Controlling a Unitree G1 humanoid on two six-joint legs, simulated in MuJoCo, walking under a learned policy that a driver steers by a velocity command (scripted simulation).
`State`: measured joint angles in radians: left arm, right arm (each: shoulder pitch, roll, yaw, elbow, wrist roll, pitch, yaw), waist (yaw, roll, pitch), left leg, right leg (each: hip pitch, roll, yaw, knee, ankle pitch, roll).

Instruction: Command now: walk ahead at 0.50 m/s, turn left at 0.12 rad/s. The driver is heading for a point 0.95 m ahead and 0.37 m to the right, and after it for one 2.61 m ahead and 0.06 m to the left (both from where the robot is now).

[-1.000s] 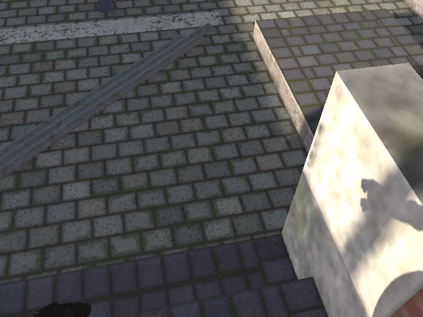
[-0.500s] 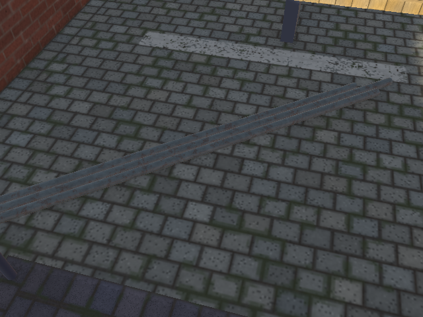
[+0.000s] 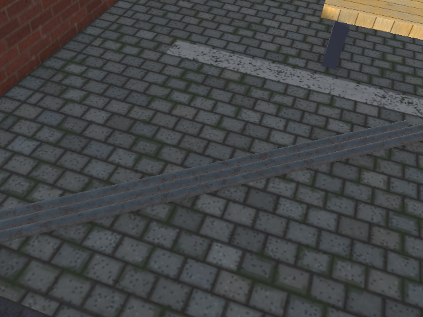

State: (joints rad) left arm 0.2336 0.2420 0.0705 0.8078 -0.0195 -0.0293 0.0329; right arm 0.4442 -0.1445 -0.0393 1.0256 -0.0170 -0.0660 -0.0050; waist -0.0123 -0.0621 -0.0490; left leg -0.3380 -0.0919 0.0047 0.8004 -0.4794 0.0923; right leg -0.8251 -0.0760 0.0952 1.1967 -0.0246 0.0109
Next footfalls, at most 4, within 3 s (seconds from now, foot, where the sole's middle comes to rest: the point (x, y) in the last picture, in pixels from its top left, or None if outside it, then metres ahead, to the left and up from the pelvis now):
0.30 right None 0.27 -0.13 -0.91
0.78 left None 0.66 0.05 -1.09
1.28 right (257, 280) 0.85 -0.25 -1.09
1.74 left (253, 214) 1.19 -0.26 -1.09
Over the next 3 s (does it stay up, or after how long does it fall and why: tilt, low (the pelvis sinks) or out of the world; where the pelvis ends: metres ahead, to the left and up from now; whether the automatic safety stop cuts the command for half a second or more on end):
stays up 1.60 -0.41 -0.27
